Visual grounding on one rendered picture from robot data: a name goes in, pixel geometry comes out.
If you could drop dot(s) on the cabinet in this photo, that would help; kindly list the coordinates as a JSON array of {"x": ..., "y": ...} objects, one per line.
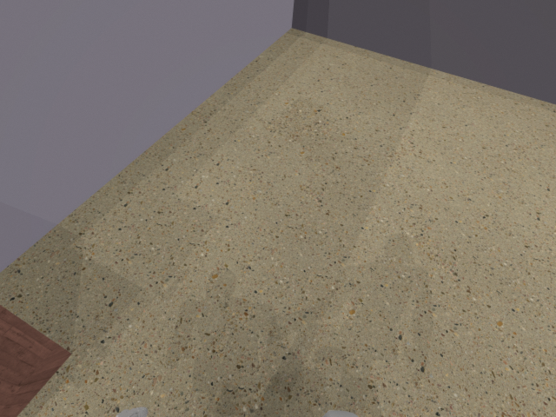
[{"x": 28, "y": 359}]

